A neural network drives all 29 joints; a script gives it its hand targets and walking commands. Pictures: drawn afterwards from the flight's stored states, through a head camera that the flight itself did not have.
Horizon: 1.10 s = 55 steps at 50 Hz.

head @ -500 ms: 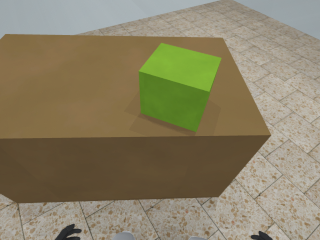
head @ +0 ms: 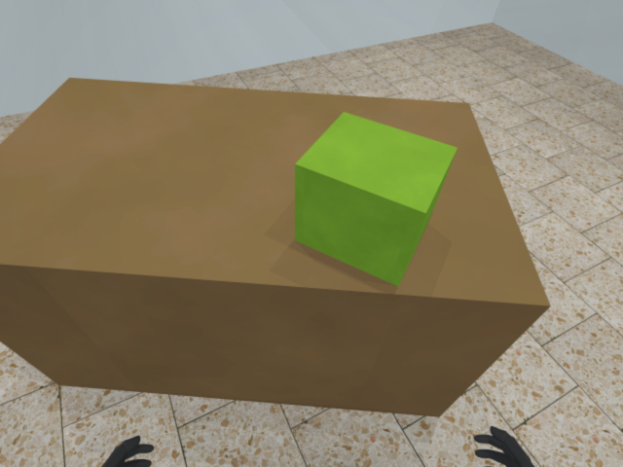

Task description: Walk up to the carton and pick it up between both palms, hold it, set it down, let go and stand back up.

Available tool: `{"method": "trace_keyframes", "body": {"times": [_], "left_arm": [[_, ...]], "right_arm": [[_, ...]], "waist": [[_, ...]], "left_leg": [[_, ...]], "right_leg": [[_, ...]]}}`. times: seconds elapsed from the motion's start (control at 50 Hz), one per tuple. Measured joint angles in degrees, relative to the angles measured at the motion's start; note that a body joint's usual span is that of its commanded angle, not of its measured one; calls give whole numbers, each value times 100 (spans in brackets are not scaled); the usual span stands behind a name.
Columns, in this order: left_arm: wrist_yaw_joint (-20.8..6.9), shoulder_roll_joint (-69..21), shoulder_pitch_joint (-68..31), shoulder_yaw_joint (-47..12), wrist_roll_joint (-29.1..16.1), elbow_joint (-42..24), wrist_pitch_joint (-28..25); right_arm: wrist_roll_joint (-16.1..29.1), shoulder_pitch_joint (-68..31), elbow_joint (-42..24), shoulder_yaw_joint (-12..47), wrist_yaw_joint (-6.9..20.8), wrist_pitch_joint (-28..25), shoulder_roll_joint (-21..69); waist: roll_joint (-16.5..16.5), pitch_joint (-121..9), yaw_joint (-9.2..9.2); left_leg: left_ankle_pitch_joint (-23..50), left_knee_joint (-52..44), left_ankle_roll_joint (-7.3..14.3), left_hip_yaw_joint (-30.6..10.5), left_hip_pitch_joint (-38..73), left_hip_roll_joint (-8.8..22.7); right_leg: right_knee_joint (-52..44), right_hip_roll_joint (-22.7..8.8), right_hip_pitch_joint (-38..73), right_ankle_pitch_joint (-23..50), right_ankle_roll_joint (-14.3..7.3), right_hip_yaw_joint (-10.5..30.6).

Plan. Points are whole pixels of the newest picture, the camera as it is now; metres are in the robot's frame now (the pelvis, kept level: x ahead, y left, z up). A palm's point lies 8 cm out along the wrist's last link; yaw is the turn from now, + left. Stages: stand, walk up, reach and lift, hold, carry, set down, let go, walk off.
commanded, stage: walk up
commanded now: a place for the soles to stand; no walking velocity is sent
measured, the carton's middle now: (370, 197) +0.57 -0.08 +0.00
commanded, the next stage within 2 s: none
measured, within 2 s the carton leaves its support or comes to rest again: neither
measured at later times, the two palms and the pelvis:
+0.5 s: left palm out of the picture +0.10 +0.25 -0.10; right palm out of the picture +0.05 -0.32 -0.09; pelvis +0.02 -0.04 +0.00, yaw -1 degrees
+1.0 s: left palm out of the picture +0.12 +0.15 -0.10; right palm (579, 423) +0.23 -0.38 -0.11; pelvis +0.10 -0.12 +0.00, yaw +0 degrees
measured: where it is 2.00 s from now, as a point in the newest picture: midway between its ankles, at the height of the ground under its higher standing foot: outside the picture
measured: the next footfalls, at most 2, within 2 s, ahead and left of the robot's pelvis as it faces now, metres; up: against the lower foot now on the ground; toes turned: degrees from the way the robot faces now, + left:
right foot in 0.60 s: +0.17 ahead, -0.22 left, +0.00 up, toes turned -5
left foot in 1.08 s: +0.19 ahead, +0.03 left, +0.00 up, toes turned +1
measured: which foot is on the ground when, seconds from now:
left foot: down 0.00-0.62, up 0.64-1.00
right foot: down 0.00-0.30, up 0.32-0.58, down 0.60-1.00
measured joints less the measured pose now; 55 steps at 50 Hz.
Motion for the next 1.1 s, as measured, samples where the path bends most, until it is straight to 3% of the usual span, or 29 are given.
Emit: {"method": "trace_keyframes", "body": {"times": [0.28, 0.36, 0.4, 0.46, 0.54, 0.6, 0.64, 0.68, 0.76, 0.84, 0.92, 1.04, 1.1], "left_arm": [[-3, -30, 203, 66, 45, 61, -46], [-170, 110, 426, 196, 269, 13, 96], [-232, 211, 523, 271, 308, 3, 177], [-287, 287, 581, 337, 318, 3, 176], [-376, 181, 541, 356, 277, -21, 156], [-396, 59, 561, 355, 231, -109, 33], [-314, -24, 578, 363, 241, -104, -81], [-203, -92, 602, 305, 239, -11, -60], [-40, -254, 666, 190, 203, 205, -7], [62, -302, 757, 111, 287, 266, -156], [169, -310, 820, 86, 289, 272, -250], [185, -249, 814, 49, 178, 141, -166], [122, -134, 680, 11, 95, 79, -81]], "right_arm": [[35, 57, 134, 9, 39, -5, 49], [-214, 370, 114, -84, -130, -172, 159], [-282, 600, 192, -114, -255, -235, 186], [-344, 902, 353, -180, -354, -292, 146], [-350, 1097, 475, -315, -362, -301, -21], [-331, 1108, 476, -389, -313, -239, -185], [-288, 1034, 465, -377, -276, -161, -262], [-223, 962, 408, -335, -246, -29, -226], [-199, 657, 226, -205, -204, 44, -165], [-247, 492, 64, -139, -134, 3, -122], [-278, 336, 22, -121, -86, 141, -98], [-195, 26, 63, -74, -97, 207, 15], [-142, -117, 93, -22, -120, 98, 140]], "waist": [[97, -105, -5], [-32, -211, -7], [-173, -231, -73], [-371, -147, -161], [-406, -6, -249], [-221, 61, -234], [78, 172, -160], [231, 140, -79], [409, 104, 65], [443, 121, 174], [441, 213, 236], [339, 337, 262], [126, 366, 223]], "left_leg": [[110, -107, 83, -81, -15, -95], [-71, -37, 238, -29, -45, -64], [-82, -117, 265, -16, 9, -40], [-27, -314, 164, 19, 212, 15], [-162, -349, -2, 63, 486, 163], [-644, 195, 2, 25, 502, 378], [-1316, 1093, 164, -199, 310, 580], [-1649, 2189, 149, -361, -126, 383], [-1142, 3129, 41, 67, -865, 105], [-776, 2600, -45, 354, -1125, 59], [-454, 1946, -72, 321, -1086, 172], [-237, 885, 1, 208, -596, 359], [290, 120, 34, 303, -207, 266]], "right_leg": [[-228, -78, 91, 141, 69, -92], [1012, 126, -437, -1147, -130, 235], [1733, 206, -828, -1112, -130, 393], [2067, 148, -1239, -760, -69, 557], [1486, -75, -1359, -450, -53, 699], [653, -119, -957, 65, -150, 663], [977, 131, -927, 285, -117, 463], [1256, 233, -916, -50, -200, 292], [733, 376, -579, 22, -395, 117], [104, 456, -268, 248, -424, 35], [-162, 501, -78, 288, -423, 7], [23, 461, -64, 80, -345, 57], [379, 313, -214, -139, -252, 139]]}}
